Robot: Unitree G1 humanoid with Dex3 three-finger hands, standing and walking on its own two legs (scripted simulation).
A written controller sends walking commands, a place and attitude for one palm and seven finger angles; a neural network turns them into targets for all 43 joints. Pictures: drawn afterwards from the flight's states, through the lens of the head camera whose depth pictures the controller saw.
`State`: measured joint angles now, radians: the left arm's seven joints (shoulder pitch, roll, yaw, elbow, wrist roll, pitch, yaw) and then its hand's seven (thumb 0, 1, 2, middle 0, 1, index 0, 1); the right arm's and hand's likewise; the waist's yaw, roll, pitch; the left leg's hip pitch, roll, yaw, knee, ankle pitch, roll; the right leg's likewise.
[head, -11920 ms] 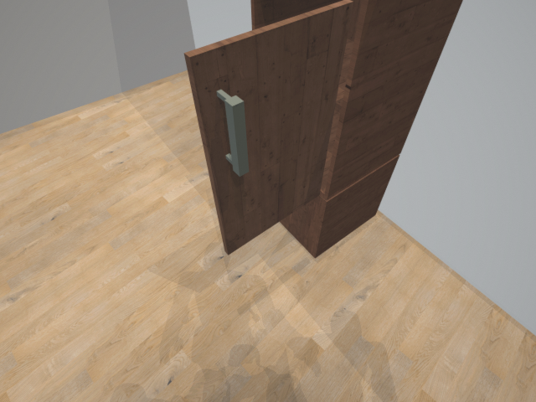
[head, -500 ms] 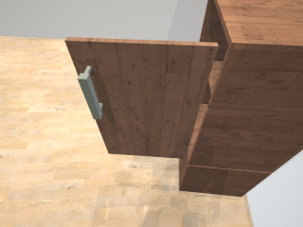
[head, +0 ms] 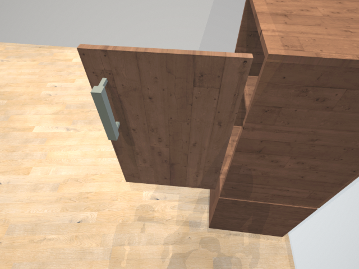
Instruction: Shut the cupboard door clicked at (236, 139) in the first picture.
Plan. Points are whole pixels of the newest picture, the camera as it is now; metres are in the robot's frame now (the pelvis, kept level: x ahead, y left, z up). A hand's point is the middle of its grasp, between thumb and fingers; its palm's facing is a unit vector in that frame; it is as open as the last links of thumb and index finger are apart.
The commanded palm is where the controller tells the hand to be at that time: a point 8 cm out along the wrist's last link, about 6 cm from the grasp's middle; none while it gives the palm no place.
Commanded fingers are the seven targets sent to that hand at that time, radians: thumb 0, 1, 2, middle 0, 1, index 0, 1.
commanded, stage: look again from close up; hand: left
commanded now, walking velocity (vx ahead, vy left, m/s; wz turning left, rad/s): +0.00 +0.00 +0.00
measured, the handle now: (109, 110) +0.46 +0.22 +0.09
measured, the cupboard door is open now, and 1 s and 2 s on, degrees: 91 91 91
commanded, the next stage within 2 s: raise the hand and make a fist in 0.42 s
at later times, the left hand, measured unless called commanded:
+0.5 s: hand out of the picture -0.02 +0.17 -0.18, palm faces +0.03 -0.98 -0.18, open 7.3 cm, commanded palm none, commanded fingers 0.00 0.90 0.90 -0.20 -0.30 -0.20 -0.30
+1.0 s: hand out of the picture +0.09 +0.18 -0.06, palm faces +0.08 -1.00 -0.02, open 5.9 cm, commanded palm +0.10 +0.22 -0.02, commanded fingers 0.00 0.90 0.90 -0.64 -0.78 -0.64 -0.78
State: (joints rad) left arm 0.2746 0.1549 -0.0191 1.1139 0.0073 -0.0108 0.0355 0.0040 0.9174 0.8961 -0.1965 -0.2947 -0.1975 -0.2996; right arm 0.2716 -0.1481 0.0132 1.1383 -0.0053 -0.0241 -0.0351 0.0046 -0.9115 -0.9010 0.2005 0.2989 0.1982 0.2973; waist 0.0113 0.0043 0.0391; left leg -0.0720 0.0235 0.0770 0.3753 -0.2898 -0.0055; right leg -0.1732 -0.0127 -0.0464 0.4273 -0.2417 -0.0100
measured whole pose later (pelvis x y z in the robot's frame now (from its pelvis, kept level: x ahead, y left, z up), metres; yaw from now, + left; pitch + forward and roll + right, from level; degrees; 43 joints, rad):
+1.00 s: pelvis -0.06 -0.01 -0.08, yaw +3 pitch +10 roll +0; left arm 0.55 0.21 0.09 0.04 -0.22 -0.47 -0.26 0.01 0.90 0.90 -0.47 -0.59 -0.47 -0.59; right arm 0.15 -0.28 -0.08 0.45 0.01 -0.25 0.00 0.01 -0.91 -0.90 0.20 0.30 0.20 0.30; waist 0.04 -0.05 -0.08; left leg -0.71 0.02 0.01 1.06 -0.52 -0.01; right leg -0.76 -0.05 -0.10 1.04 -0.45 -0.03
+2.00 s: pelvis -0.03 +0.01 -0.03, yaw +4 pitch +3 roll -1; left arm 0.32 0.30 0.17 -0.20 -0.30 -0.08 -0.32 0.01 0.90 0.90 -1.28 -1.48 -1.28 -1.48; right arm 0.25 -0.24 0.07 0.52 0.05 -0.25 -0.08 0.01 -0.90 -0.90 0.21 0.30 0.20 0.30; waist 0.04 0.05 -0.05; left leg -0.39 0.02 0.01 0.75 -0.43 0.01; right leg -0.42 -0.04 -0.10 0.72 -0.35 0.00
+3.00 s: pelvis -0.03 +0.00 -0.02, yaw +3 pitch +3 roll +0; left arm -0.05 0.29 0.20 0.16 -0.29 -0.06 -0.30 0.01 0.90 0.90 -1.30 -1.50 -1.30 -1.50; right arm 0.25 -0.27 0.04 0.62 0.06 -0.25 -0.10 0.01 -0.90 -0.90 0.20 0.30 0.20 0.30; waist 0.00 0.04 -0.02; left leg -0.32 0.01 0.03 0.63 -0.36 0.00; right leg -0.38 -0.04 -0.08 0.65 -0.31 -0.01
